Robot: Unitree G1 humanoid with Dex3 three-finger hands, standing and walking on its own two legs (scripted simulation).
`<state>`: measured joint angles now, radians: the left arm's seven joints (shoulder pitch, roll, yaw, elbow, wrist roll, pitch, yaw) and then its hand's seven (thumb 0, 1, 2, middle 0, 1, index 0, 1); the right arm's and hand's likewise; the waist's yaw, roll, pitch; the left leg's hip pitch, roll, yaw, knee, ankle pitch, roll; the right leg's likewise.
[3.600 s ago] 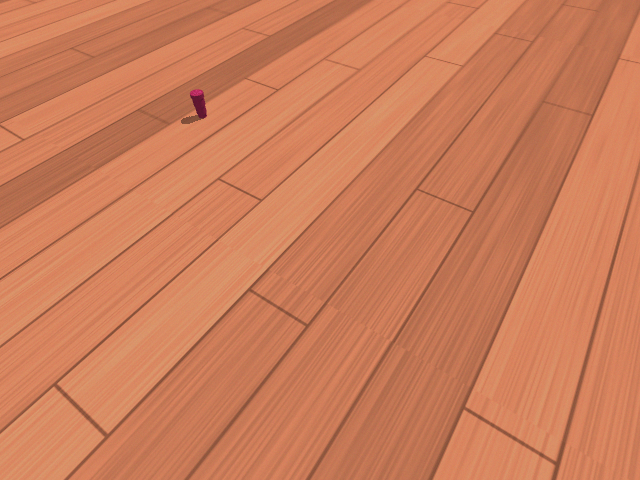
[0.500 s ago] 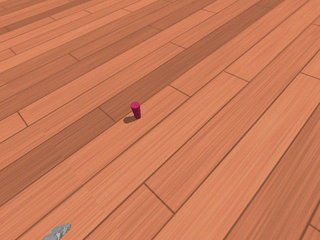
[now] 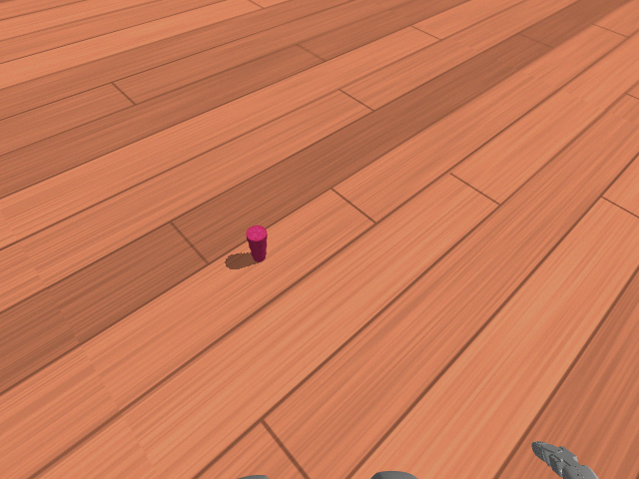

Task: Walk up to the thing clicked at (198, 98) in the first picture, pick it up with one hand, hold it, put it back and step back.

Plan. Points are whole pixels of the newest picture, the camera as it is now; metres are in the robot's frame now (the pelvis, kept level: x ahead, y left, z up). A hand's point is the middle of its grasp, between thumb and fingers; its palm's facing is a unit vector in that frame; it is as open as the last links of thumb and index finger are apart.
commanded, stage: walk up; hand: left
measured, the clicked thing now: (258, 245) +0.96 +0.20 -0.69
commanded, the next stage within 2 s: none
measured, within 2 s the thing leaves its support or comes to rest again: neither
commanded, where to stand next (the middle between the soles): +0.61 -0.02 m, yaw +0 degrees
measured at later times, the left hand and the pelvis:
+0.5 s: hand (183, 394) +0.25 +0.21 -0.11, palm faces +0.00 -0.91 -0.42, open 7.4 cm; pelvis +0.18 -0.07 +0.00, yaw +0 degrees
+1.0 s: hand (173, 327) +0.37 +0.26 -0.15, palm faces -0.03 -0.95 -0.32, open 7.4 cm; pelvis +0.33 -0.01 +0.00, yaw +2 degrees
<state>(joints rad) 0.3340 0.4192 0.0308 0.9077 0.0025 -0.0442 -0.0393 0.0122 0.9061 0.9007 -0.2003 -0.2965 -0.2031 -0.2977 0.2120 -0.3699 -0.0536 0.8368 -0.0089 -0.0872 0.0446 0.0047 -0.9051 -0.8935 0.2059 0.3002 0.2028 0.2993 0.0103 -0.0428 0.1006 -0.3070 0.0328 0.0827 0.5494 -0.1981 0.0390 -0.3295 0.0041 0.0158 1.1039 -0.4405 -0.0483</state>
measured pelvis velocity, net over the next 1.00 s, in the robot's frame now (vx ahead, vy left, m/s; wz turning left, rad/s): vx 0.33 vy -0.01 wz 0.03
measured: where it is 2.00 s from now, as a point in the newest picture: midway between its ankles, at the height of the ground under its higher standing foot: (321, 357)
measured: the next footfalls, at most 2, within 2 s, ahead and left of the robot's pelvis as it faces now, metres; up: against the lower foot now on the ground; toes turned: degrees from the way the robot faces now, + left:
right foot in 0.32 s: +0.27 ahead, -0.18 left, +0.00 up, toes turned -5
left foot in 0.80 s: +0.41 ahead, +0.10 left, +0.00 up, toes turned +7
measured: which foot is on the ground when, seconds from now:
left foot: down 0.00-0.34, up 0.36-0.78, down 0.80-1.00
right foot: up 0.00-0.30, down 0.32-0.84, up 0.86-1.00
